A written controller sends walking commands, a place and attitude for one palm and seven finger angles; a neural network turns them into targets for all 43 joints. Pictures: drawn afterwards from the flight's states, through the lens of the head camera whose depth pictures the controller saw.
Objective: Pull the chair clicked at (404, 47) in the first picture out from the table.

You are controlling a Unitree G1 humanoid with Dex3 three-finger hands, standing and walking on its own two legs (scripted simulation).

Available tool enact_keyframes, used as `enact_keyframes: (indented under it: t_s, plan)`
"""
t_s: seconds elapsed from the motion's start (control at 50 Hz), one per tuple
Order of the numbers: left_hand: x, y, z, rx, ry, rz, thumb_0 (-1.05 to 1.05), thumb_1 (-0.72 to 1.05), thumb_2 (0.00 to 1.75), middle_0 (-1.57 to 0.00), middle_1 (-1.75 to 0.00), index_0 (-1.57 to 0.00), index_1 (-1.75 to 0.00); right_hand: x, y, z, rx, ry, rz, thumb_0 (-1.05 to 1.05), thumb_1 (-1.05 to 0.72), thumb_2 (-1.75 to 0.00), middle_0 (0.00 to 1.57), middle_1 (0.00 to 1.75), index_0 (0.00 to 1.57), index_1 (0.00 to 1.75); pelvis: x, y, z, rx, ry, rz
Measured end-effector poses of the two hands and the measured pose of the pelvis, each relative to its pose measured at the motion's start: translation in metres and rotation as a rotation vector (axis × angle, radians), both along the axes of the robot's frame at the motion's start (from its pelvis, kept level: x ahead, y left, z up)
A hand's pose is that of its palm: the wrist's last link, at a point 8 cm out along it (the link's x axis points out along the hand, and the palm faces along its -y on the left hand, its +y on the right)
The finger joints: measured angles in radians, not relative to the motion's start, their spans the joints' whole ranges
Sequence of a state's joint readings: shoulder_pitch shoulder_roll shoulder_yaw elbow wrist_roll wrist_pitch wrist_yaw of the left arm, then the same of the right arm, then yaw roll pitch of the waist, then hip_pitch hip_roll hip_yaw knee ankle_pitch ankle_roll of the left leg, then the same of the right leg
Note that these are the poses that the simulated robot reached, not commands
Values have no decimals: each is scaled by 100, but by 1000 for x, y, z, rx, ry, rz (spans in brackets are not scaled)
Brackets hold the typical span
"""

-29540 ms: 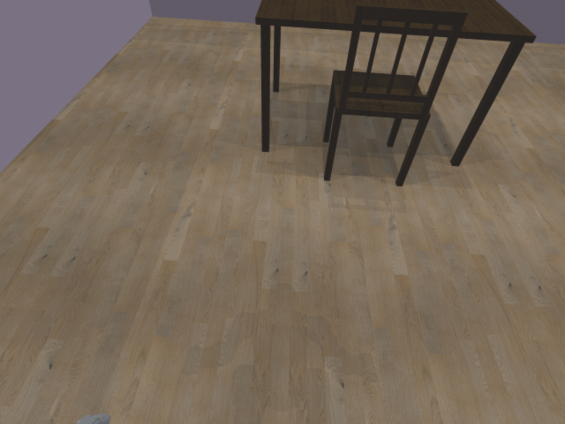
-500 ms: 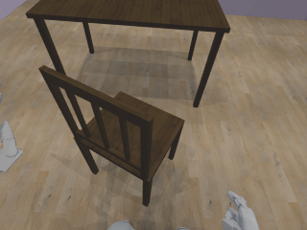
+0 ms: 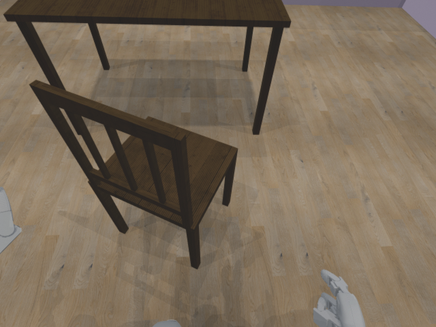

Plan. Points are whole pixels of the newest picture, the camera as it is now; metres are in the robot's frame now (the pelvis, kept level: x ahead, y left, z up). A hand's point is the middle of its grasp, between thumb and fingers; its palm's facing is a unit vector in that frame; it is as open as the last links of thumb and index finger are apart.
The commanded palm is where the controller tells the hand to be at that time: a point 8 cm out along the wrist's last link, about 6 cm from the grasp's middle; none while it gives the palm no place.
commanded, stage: stop stepping back and stand still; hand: left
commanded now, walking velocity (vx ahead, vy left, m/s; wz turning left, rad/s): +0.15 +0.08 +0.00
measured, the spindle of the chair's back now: (123, 161) +0.53 +0.27 -0.11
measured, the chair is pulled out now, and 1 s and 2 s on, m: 0.55 0.55 0.55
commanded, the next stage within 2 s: let the arm hang, fingers relaxed in 1.14 s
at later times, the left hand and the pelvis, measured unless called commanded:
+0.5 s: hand out of the picture +0.12 +0.27 +0.17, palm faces +0.48 -0.78 -0.39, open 7.4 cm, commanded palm +0.06 +0.31 +0.18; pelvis -0.07 +0.00 -0.02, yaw +2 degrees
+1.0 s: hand (4, 282) +0.16 +0.24 +0.16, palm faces +0.36 -0.80 -0.47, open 7.4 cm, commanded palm +0.09 +0.29 +0.18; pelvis -0.05 -0.01 +0.00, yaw +1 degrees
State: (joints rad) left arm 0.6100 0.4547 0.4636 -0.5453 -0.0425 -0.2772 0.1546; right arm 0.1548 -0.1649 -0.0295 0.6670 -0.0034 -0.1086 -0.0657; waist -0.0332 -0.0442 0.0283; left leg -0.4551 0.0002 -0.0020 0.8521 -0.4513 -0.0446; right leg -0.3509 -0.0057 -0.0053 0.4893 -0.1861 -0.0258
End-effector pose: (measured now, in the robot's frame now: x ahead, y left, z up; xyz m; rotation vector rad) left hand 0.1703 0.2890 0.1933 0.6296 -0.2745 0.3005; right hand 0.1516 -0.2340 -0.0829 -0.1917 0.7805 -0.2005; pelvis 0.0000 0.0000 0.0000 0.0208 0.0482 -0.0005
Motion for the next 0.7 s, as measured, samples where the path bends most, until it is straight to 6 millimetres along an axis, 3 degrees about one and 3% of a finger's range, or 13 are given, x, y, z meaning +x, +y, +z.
enact_keyframes:
  t_s: [0.14,0.3,0.52,0.62,0.7]
  plan:
    - [-41,12,-19,-63,26,31,2,89,89,-22,-30,-22,-30,-38,-13,11,-72,-19,-17,2,-90,-90,20,29,20,30,-28,4,-5,-17,-40,17]
    - [-78,12,-6,-82,-91,109,2,89,89,-21,-30,-22,-30,-56,1,7,-22,-74,56,2,-90,-90,20,29,20,30,-46,-4,-6,-32,-90,44]
    - [-93,14,-10,-93,-140,75,2,89,89,-21,-30,-22,-30,-78,5,-2,-32,-64,66,2,-90,-90,21,30,20,30,-69,3,-16,-20,-103,34]
    - [-94,17,-12,-80,-80,97,2,89,89,-21,-30,-22,-30,-94,10,-3,24,-49,38,1,-90,-90,20,29,20,30,-68,-1,-9,-29,-86,47]
    - [-95,8,-8,-47,-69,101,2,89,89,-21,-30,-22,-30,-97,10,-10,37,-16,64,1,-90,-90,20,30,20,30,-65,-9,-10,-23,-61,29]
